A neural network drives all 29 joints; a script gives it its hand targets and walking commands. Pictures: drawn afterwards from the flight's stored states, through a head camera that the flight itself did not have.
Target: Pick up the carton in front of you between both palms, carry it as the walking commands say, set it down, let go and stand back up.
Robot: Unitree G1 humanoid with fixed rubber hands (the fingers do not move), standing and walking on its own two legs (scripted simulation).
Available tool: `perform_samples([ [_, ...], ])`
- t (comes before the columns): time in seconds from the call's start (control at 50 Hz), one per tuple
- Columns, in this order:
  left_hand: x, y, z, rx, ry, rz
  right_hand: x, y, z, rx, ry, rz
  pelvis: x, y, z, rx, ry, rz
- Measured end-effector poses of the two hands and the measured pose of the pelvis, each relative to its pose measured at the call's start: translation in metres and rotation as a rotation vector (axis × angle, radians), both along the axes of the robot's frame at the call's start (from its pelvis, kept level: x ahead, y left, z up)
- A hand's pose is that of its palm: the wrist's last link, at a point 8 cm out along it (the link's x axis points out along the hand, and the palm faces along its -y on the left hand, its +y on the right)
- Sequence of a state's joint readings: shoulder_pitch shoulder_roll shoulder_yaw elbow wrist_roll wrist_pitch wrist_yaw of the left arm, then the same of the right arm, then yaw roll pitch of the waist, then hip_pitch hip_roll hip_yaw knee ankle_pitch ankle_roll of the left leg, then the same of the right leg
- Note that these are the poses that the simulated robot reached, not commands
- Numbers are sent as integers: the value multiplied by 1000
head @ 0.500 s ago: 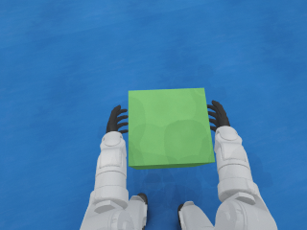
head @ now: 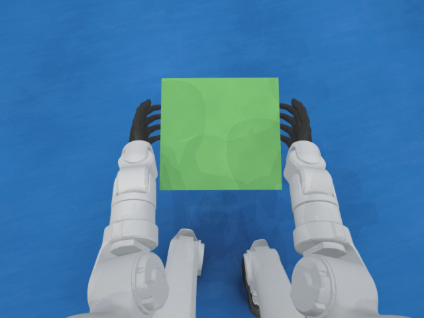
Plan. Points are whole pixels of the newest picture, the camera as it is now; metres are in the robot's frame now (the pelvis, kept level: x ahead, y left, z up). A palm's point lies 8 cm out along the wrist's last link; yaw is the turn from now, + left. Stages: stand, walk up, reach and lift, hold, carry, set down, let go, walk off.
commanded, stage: set down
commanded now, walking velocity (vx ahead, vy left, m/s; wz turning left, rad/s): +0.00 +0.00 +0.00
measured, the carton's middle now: (218, 143) +0.46 +0.04 -0.17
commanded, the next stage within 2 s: none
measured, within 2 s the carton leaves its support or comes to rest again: rests again in 1.44 s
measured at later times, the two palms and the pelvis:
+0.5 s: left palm (148, 147) +0.46 +0.21 -0.24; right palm (265, 148) +0.47 -0.08 -0.23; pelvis -0.03 +0.02 -0.12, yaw -3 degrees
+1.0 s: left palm (155, 149) +0.49 +0.23 -0.37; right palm (252, 152) +0.50 -0.07 -0.37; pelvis -0.03 +0.02 -0.20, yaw -5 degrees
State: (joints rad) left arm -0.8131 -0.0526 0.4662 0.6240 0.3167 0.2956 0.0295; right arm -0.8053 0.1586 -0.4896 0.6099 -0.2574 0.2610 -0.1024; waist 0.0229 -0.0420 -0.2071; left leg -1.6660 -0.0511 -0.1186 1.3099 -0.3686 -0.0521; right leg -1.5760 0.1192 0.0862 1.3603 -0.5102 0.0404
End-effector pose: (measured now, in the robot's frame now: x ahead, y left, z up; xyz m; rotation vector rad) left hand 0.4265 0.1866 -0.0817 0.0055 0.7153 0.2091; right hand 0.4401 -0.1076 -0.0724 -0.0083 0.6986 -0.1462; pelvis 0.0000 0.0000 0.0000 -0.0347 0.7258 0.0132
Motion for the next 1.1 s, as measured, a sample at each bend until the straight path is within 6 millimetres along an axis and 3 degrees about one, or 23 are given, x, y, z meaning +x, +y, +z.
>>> perform_samples([
  [0.2, 15, 12, -73, 7, -10, -11, 12, 12, -75, -4, -11, 2, -11, 5, -55, -16, 77, -11],
  [0.36, 27, 21, -123, 2, -9, -16, 24, 20, -122, -14, -10, 5, -22, 12, -95, -30, 85, -15],
  [0.82, 56, 40, -263, 29, 41, -41, 55, 38, -262, -23, 35, 23, -41, 16, -186, -44, 46, -44],
  [0.96, 62, 41, -287, 39, 75, -63, 56, 37, -295, -1, 66, 33, -36, 16, -200, -22, 17, -75],
  [1.1, 67, 39, -293, 26, 61, -60, 62, 33, -306, 10, 51, 39, -33, 12, -210, -3, 7, -91],
])
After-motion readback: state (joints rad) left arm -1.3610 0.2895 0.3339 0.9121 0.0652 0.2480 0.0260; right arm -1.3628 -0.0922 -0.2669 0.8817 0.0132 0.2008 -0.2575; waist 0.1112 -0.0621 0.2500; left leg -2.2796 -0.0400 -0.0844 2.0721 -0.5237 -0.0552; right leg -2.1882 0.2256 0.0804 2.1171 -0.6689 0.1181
